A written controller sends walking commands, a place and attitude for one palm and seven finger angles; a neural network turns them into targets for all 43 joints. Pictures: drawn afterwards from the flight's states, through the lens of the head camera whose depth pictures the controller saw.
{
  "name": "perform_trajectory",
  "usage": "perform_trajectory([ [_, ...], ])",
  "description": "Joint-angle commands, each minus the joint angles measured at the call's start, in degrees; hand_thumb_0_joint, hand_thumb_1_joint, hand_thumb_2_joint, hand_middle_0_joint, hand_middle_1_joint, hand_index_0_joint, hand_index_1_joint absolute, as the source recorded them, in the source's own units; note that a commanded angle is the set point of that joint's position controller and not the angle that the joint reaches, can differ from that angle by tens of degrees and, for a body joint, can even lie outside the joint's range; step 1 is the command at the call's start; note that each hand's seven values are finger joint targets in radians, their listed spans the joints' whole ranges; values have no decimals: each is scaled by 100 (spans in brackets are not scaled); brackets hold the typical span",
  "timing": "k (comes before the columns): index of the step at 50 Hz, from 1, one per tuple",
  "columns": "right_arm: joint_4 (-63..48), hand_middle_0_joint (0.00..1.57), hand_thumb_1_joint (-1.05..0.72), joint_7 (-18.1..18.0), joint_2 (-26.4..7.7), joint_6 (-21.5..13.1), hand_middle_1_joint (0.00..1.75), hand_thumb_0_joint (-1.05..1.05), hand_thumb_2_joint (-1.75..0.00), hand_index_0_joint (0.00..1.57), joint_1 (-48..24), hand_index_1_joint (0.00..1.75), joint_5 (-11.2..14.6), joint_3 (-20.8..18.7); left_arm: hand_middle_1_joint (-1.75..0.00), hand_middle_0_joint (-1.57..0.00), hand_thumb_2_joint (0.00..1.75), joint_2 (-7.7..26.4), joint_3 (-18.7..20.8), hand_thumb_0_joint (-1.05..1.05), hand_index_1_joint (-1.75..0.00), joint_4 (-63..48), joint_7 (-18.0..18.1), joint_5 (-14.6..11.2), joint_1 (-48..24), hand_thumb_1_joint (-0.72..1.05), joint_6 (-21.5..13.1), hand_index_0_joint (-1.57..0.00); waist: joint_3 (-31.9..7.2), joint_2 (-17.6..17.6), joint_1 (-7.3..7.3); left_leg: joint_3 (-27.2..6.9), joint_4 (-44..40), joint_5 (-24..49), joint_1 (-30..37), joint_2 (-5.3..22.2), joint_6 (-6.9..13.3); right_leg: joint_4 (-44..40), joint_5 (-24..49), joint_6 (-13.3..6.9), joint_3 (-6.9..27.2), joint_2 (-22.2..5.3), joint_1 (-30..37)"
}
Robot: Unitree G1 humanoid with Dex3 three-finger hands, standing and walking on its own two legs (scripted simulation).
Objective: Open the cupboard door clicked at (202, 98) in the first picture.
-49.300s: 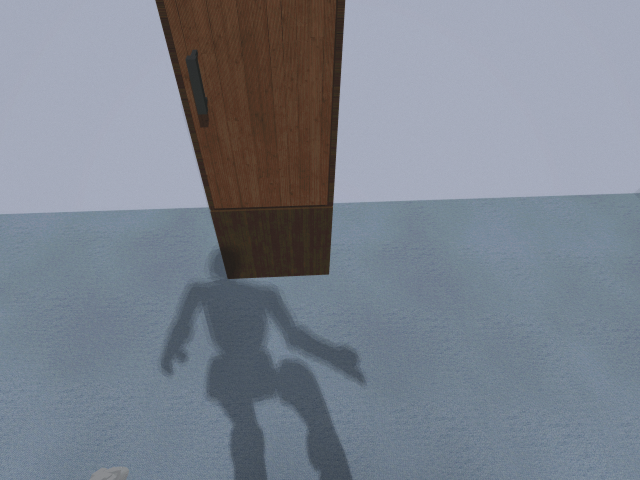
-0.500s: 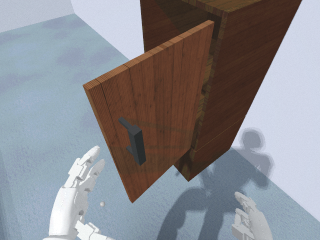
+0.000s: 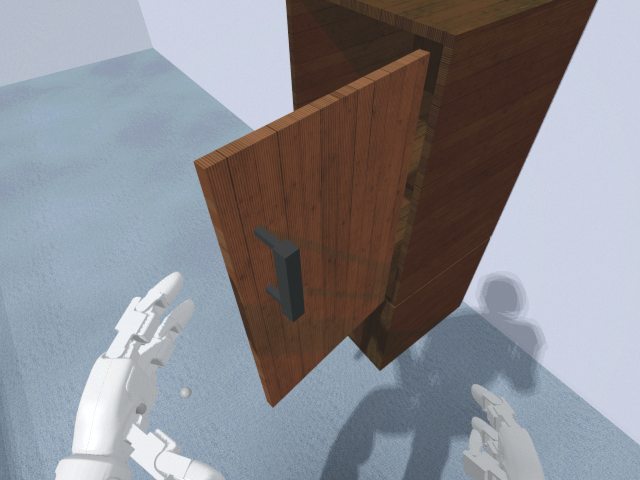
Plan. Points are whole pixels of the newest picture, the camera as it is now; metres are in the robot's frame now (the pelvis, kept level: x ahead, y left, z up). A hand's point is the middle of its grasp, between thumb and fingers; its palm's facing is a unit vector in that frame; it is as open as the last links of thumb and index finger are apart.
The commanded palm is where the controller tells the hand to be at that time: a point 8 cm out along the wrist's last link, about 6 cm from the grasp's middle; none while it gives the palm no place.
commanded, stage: draw the hand back to the body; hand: left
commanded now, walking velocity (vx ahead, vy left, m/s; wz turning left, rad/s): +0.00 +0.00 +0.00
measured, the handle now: (279, 274) +0.34 +0.08 +0.10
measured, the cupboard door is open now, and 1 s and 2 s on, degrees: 98 98 98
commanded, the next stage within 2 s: step back with the hand held close in 1.32 s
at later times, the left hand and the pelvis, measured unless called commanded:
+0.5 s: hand (102, 361) +0.20 +0.22 +0.15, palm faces +0.26 -0.91 -0.32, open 14.3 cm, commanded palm +0.16 +0.26 +0.17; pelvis +0.02 +0.01 +0.03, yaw +0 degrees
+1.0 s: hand (22, 301) +0.22 +0.27 +0.20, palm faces +0.45 -0.80 -0.40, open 8.5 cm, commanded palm +0.17 +0.31 +0.22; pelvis +0.03 +0.01 +0.05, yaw -1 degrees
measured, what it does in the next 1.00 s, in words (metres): stands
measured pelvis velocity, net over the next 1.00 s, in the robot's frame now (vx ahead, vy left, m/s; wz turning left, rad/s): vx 0.03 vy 0.01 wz -0.01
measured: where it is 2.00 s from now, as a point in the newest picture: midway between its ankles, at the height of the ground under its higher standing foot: outside the picture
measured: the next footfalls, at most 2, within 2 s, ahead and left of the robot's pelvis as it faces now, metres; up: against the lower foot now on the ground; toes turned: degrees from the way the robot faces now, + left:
none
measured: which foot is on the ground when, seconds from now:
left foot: down 0.00-1.00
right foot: down 0.00-1.00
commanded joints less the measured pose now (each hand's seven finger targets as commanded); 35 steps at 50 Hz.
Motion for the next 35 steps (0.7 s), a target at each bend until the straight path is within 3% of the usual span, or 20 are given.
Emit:
perform_trajectory([
  [1,-1018,20,-90,-58,-644,-430,30,0,-90,20,-671,30,40,-215,-30,-15,30,471,470,0,-30,-1289,-70,-104,-86,-50,-17,-15,-252,-194,76,-278,-1122,765,240,-41,-21,-1126,407,84,348,4,551],
  [2,-1017,20,-90,-68,-656,-450,30,0,-90,20,-655,30,35,-198,-30,-15,30,483,443,0,-30,-1380,-97,-115,-228,-50,47,-15,-198,-218,34,-304,-1167,801,291,-36,-14,-1131,480,90,306,12,543],
  [7,-904,20,-90,-114,-654,-535,30,0,-90,20,-654,30,35,-172,-30,-15,30,742,847,0,-30,-1519,-174,-227,-342,-50,273,-15,-194,-214,100,-329,-1323,1040,522,-21,-32,-1222,762,82,231,33,760],
  [10,-847,20,-90,-113,-665,-591,30,0,-90,20,-678,30,45,-162,-30,-15,34,821,1047,0,-30,-1662,-235,-332,-335,-40,319,-15,-254,-34,184,-350,-1417,1252,689,-22,-69,-1243,988,50,176,58,916],
  [12,-793,20,-90,-120,-686,-634,30,0,-90,20,-658,30,61,-149,-30,-16,37,803,1029,0,-30,-1673,-310,-370,-476,-32,362,-16,-166,-7,116,-350,-1461,1267,790,-18,-74,-1294,1032,72,140,67,868],
  [13,-829,20,-90,-246,-648,-557,30,0,-90,20,-700,30,-43,-152,-30,-16,39,1633,1178,0,-30,-2073,446,522,-664,-29,376,-16,-83,111,308,-339,-1769,1193,799,64,-51,-1608,969,-24,486,-66,1190],
  [14,-783,20,-90,-281,-543,-524,30,0,-90,20,-627,30,-92,-116,-30,-16,40,1130,971,0,-30,-1877,761,599,-284,-26,475,-16,152,101,200,-311,-1842,1179,885,29,-64,-1758,922,-19,457,-99,1157],
  [15,-768,20,-90,-280,-569,-521,30,0,-90,20,-648,30,-108,-122,-30,-16,42,1076,939,0,-30,-1830,906,651,-221,-22,546,-16,164,-178,211,-324,-1873,1151,903,34,-61,-1852,874,-2,444,-105,1197],
  [16,-685,20,-90,-280,-543,-480,30,0,-90,20,-652,30,-118,-106,-30,-16,43,913,822,0,-30,-1673,993,730,-128,-18,591,-16,302,-220,164,-291,-1909,1246,1012,62,-41,-1898,949,12,432,-109,1238],
  [20,-489,20,-90,-283,-605,-361,30,0,-90,20,-777,30,-157,-109,-30,-17,50,1167,1086,0,-30,-1502,1256,891,-258,-5,592,-17,343,-48,194,-281,-2228,1511,1353,96,-47,-2135,1171,4,403,-105,1623],
  [23,-408,20,-90,-282,-608,-359,30,0,-90,20,-813,30,-194,-113,-30,-17,54,1263,1193,0,-30,-1705,1357,946,-426,6,520,-17,131,139,202,-273,-2458,1808,1703,96,-56,-2233,1426,9,376,-125,1924],
  [28,-231,20,-90,-273,-619,-356,30,0,-90,20,-967,30,-230,-123,-30,-18,62,1422,1467,0,-30,-1645,1441,964,-541,23,489,-18,62,20,253,-285,-2760,2337,2075,131,-89,-2442,1769,16,353,-110,2317],
  [35,-16,20,-90,-201,-657,-242,30,0,-90,20,-1085,30,-251,-172,-30,-19,72,1522,1844,0,-30,-1253,1439,945,-653,48,483,-19,308,-30,311,-252,-3028,2903,2295,171,-159,-2703,2102,8,342,-81,2636],
])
